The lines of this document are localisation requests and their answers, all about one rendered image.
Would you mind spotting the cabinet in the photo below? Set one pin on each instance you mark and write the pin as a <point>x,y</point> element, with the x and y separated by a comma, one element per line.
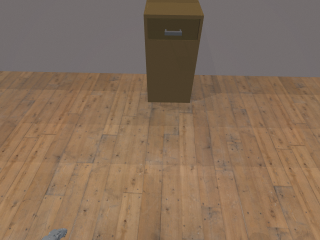
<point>170,63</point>

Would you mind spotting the robot left hand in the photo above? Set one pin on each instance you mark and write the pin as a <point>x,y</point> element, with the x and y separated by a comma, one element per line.
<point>55,234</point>

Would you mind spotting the drawer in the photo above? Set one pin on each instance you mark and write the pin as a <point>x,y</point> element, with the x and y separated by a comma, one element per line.
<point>157,26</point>

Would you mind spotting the handle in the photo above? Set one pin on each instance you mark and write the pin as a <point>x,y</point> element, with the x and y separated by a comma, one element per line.
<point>173,33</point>

